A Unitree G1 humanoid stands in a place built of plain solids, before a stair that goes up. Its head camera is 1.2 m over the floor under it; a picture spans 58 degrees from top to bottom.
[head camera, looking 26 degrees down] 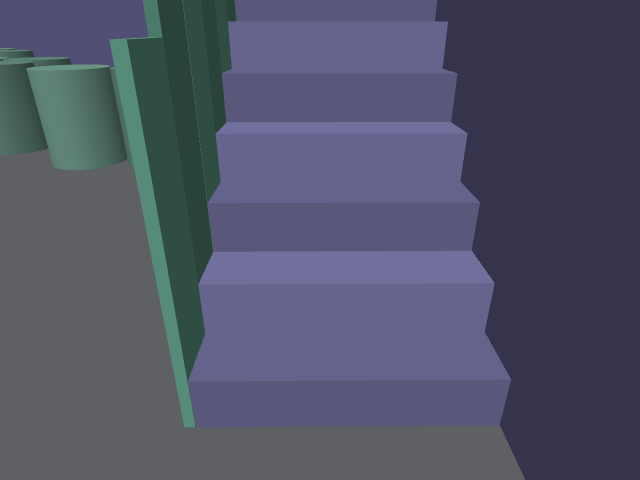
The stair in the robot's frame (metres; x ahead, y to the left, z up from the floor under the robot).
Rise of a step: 0.21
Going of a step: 0.24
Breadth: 1.02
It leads straight ahead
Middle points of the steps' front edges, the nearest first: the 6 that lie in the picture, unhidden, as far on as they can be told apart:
1.03 -0.09 0.21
1.27 -0.09 0.41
1.52 -0.09 0.62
1.76 -0.09 0.82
2.00 -0.09 1.03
2.24 -0.08 1.23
